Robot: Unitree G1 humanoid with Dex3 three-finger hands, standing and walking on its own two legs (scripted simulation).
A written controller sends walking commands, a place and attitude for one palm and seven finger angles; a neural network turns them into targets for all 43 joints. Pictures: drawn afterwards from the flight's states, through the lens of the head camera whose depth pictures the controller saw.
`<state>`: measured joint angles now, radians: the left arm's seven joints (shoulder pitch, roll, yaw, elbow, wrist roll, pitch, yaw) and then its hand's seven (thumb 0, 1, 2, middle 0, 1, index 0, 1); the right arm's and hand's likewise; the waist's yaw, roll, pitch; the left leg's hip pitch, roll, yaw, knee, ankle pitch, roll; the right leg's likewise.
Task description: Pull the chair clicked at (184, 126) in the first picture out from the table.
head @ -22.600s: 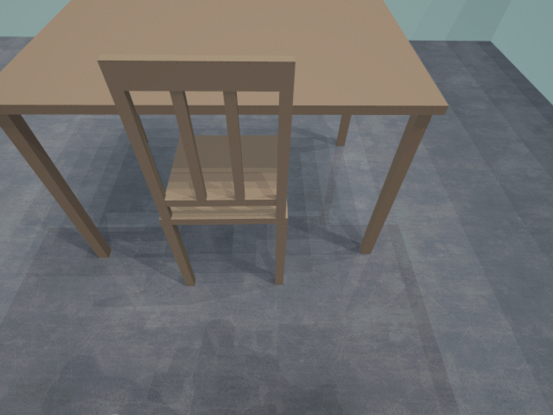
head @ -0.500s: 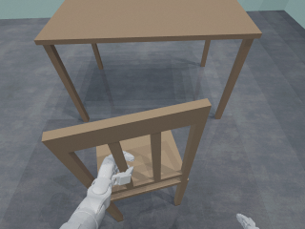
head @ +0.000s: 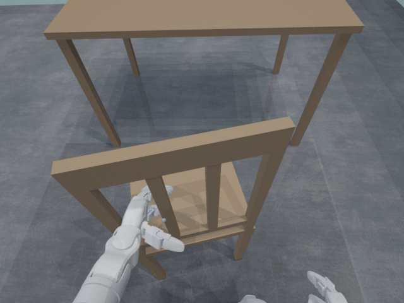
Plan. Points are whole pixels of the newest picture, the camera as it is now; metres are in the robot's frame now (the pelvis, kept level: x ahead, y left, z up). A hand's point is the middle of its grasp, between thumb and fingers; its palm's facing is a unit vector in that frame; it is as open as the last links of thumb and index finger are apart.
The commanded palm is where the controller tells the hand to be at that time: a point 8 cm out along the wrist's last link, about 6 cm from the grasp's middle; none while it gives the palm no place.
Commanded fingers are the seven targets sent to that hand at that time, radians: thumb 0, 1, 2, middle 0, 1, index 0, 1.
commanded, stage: open the thumb and straighten the fingers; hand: left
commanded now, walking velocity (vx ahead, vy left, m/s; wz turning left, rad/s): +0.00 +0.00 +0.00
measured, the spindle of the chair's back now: (166, 210) +0.32 +0.09 -0.06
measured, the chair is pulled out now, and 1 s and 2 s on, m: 0.57 0.57 0.57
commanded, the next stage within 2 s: draw the fingers out of the gap in 0.24 s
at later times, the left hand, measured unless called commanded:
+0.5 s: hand (157, 233) +0.27 +0.10 -0.05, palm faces -0.10 -0.98 -0.14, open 17.5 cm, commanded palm +0.25 +0.16 -0.03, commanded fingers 0.00 -0.55 0.20 0.00 0.00 0.00 0.00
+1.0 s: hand (152, 276) +0.19 +0.11 -0.05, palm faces -0.11 -0.99 -0.13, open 17.5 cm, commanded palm +0.17 +0.15 -0.03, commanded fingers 0.00 -0.55 0.20 0.00 0.00 0.00 0.00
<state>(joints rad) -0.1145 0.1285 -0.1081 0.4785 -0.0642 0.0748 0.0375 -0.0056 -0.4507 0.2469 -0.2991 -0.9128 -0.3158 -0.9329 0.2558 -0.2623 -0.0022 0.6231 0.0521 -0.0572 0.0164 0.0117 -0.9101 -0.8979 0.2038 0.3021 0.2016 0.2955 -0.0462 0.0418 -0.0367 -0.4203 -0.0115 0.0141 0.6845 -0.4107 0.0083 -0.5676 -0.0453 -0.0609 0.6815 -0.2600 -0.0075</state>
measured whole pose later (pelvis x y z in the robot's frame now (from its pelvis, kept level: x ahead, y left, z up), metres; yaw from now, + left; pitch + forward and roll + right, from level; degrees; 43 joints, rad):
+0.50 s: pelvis +0.00 -0.01 -0.01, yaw +1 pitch +9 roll +1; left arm 0.05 0.16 -0.08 0.28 -0.06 0.13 0.00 -0.02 -0.54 0.20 -0.01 -0.01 -0.01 -0.01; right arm 0.25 -0.27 0.01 0.55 0.05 -0.07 -0.01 0.01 -0.91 -0.90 0.20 0.30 0.20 0.30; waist -0.04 0.04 -0.06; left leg -0.46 -0.01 -0.01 0.76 -0.45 -0.01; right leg -0.61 -0.05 -0.08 0.77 -0.31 -0.02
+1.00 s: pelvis +0.00 -0.01 -0.02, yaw +2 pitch +8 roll +0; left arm 0.37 0.19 -0.17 -0.02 -0.04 0.15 -0.01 -0.02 -0.54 0.20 -0.01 0.00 0.00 0.00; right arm 0.23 -0.26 0.03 0.48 0.05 -0.14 -0.04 0.01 -0.91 -0.90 0.21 0.30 0.20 0.30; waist -0.02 0.06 -0.06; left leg -0.51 -0.01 -0.04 0.86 -0.49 -0.01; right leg -0.64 -0.06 -0.11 0.85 -0.35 -0.02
